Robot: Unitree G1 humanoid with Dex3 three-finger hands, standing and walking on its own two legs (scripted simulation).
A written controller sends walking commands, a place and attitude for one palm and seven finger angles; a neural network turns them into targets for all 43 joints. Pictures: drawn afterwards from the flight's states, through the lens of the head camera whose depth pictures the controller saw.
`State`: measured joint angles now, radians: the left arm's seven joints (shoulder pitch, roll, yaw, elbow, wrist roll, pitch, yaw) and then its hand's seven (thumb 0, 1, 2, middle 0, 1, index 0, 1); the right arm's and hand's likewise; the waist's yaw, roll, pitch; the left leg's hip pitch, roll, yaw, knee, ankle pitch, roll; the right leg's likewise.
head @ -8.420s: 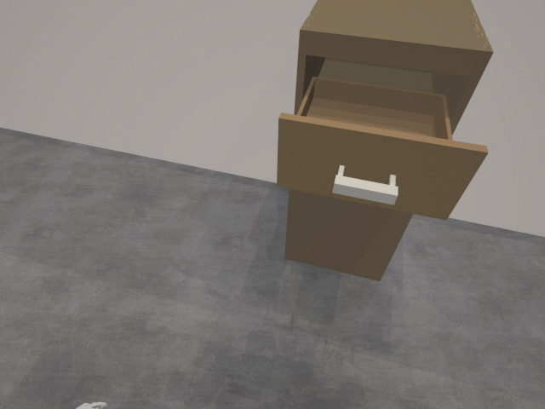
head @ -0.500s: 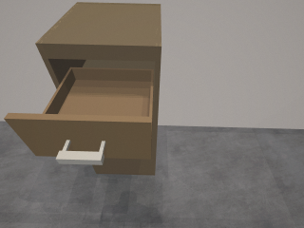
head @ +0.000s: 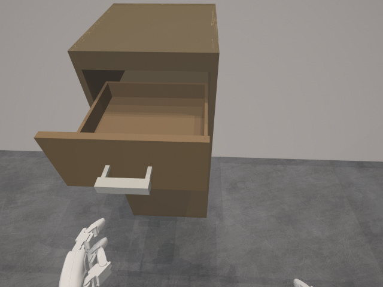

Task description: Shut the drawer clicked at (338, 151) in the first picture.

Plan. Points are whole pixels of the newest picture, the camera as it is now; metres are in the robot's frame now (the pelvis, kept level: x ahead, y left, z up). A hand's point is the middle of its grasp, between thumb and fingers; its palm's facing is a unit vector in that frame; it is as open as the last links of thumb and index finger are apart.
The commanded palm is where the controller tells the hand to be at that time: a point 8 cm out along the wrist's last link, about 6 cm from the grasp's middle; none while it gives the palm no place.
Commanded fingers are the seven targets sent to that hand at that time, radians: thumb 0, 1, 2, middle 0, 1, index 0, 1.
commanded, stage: raise the hand and make a fist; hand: left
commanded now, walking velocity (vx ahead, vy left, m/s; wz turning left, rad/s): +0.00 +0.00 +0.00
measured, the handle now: (125, 177) +0.34 +0.16 +0.05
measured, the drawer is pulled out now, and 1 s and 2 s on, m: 0.28 0.28 0.28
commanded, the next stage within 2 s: bring the fist close to the handle in 1.72 s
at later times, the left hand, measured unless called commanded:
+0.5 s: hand (127, 264) +0.17 +0.13 +0.03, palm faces -0.07 -1.00 -0.04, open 4.6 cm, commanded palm +0.13 +0.19 +0.04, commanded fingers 0.00 0.90 0.90 -0.90 -1.06 -0.90 -1.06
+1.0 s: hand (116, 250) +0.17 +0.13 +0.09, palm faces -0.01 -1.00 -0.06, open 3.1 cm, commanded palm +0.13 +0.18 +0.11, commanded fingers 0.00 0.90 0.90 -1.40 -1.60 -1.40 -1.60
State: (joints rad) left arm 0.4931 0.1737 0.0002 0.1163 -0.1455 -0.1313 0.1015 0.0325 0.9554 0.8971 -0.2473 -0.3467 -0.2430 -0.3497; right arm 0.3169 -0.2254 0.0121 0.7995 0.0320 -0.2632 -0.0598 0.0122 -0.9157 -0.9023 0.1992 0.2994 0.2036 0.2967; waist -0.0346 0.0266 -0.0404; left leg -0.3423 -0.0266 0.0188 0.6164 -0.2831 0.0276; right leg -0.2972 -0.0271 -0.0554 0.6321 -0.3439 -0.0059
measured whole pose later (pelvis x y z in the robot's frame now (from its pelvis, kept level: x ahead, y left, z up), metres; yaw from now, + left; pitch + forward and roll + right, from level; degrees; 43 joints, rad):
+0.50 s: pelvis -0.01 -0.02 -0.05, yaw +0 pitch +8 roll -2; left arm 0.56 0.20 0.00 -0.25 -0.19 -0.31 -0.19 0.02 0.90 0.90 -0.71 -0.85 -0.71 -0.85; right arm 0.23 -0.19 0.06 0.49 0.04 -0.17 -0.03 0.01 -0.91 -0.90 0.20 0.30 0.21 0.30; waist 0.02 0.04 -0.12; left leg -0.73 0.02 -0.03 1.04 -0.46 0.00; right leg -0.66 0.01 -0.10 1.01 -0.50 -0.04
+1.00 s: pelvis +0.02 -0.01 -0.03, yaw +0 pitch +5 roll -1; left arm 0.74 0.19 0.01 -0.51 -0.20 -0.22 -0.15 0.02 0.90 0.90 -1.21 -1.39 -1.21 -1.39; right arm 0.23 -0.22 0.01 0.49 0.06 -0.24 -0.03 0.01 -0.91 -0.90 0.20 0.30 0.20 0.30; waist 0.03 0.05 -0.13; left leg -0.52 0.01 0.00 0.88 -0.44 0.01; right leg -0.46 0.00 -0.07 0.85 -0.48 -0.02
